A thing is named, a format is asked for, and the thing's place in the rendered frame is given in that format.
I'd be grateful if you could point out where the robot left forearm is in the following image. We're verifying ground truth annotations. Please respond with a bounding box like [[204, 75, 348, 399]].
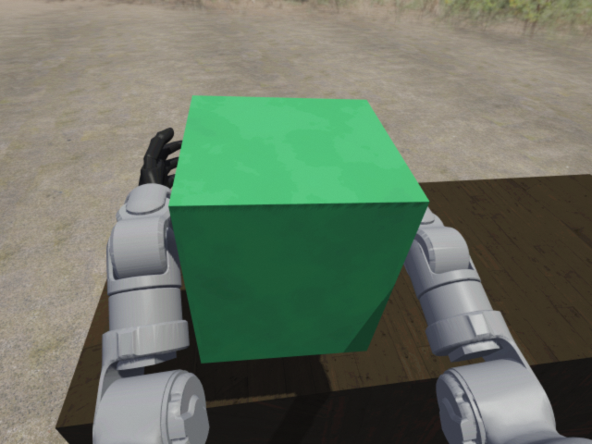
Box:
[[92, 183, 190, 444]]

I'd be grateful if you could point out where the right robot upper arm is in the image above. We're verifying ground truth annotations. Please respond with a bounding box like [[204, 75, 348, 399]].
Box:
[[436, 358, 592, 444]]

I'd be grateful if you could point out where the pedestal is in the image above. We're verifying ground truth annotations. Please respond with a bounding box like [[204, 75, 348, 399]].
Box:
[[55, 174, 592, 444]]

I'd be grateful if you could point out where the robot right forearm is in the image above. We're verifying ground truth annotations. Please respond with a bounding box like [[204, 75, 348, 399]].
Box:
[[404, 207, 556, 428]]

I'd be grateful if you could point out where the left robot hand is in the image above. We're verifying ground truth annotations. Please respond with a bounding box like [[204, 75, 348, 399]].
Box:
[[139, 128, 182, 189]]

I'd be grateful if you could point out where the left robot upper arm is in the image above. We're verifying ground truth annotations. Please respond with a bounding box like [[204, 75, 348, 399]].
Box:
[[94, 369, 209, 444]]

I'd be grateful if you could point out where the carton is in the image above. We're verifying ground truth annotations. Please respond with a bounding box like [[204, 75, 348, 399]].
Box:
[[168, 95, 429, 364]]

